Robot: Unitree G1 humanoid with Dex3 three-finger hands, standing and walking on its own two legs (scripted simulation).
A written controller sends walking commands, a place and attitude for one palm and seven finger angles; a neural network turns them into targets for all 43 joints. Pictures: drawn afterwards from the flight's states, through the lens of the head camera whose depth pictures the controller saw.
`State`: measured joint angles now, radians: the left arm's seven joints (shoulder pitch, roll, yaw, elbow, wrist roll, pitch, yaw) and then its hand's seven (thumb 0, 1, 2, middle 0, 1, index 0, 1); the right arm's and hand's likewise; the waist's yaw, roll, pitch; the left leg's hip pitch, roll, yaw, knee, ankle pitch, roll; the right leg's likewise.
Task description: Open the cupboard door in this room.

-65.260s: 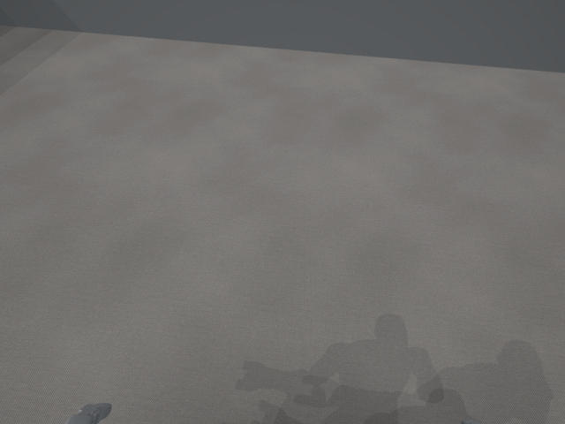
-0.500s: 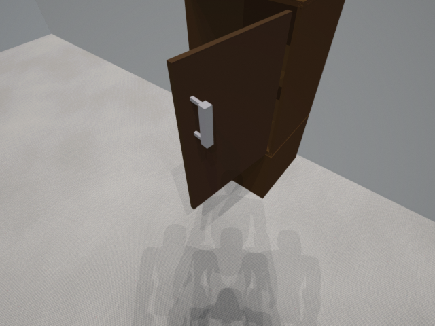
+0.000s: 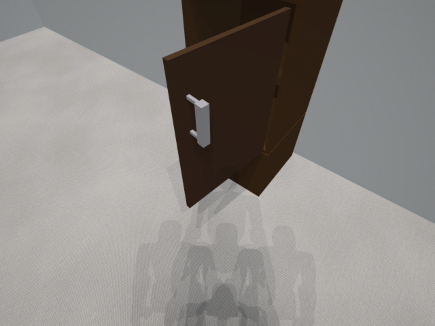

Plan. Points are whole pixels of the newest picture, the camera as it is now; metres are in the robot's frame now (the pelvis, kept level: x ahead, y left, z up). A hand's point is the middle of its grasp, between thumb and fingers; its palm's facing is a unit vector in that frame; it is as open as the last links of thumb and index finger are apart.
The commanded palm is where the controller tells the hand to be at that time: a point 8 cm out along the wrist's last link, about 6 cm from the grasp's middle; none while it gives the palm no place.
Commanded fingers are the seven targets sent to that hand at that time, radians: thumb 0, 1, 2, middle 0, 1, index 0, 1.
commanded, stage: look to check the result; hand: left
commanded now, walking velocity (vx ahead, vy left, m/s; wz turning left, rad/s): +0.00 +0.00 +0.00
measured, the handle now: (197, 120) +0.58 +0.08 +0.03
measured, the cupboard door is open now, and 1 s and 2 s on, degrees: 81 81 81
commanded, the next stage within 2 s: stand and wait in 0.36 s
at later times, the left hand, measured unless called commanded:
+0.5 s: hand out of the picture +0.01 +0.16 -0.17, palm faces +0.04 -0.98 -0.19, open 7.3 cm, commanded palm none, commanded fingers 0.00 0.90 0.90 -0.20 -0.30 -0.20 -0.30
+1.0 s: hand out of the picture +0.02 +0.15 -0.17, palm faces +0.04 -0.98 -0.18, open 7.4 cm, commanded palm none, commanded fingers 0.00 0.90 0.90 -0.20 -0.30 -0.20 -0.30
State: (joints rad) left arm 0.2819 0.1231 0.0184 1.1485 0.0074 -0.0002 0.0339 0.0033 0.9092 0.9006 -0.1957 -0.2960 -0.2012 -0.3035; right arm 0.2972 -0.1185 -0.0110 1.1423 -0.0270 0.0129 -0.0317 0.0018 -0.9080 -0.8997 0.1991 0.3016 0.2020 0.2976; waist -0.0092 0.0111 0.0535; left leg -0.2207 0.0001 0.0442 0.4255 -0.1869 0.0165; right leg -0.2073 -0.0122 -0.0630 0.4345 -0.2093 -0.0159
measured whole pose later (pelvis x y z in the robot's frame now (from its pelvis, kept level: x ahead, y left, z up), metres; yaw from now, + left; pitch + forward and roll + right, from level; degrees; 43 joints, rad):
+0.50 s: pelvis +0.02 +0.00 +0.00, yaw +0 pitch -1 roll +0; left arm 0.26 0.12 0.01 1.16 0.01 -0.01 0.03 0.00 0.91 0.90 -0.20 -0.30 -0.20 -0.30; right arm 0.26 -0.13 0.00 1.15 -0.02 0.00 -0.04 0.00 -0.91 -0.90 0.20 0.30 0.20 0.30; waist -0.01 0.01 0.05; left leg -0.18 0.00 0.04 0.39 -0.20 0.01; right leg -0.17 -0.01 -0.06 0.41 -0.22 -0.02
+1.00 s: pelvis +0.03 -0.01 +0.00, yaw +0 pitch -1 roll +0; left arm 0.27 0.12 0.01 1.16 0.00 -0.01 0.03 0.00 0.91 0.90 -0.20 -0.30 -0.20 -0.30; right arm 0.26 -0.13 0.00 1.16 -0.02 0.00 -0.04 0.00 -0.91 -0.90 0.20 0.30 0.20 0.30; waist 0.00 0.01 0.05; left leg -0.15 0.02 0.04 0.37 -0.20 0.00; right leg -0.14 0.01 -0.07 0.38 -0.22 -0.03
